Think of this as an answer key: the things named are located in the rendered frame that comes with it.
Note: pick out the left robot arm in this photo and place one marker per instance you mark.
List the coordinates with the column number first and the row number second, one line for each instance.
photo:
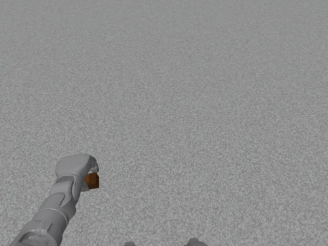
column 48, row 224

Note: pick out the left robot hand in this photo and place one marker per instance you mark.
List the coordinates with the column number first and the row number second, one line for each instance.
column 79, row 164

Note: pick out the small box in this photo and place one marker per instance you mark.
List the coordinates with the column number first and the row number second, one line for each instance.
column 92, row 179

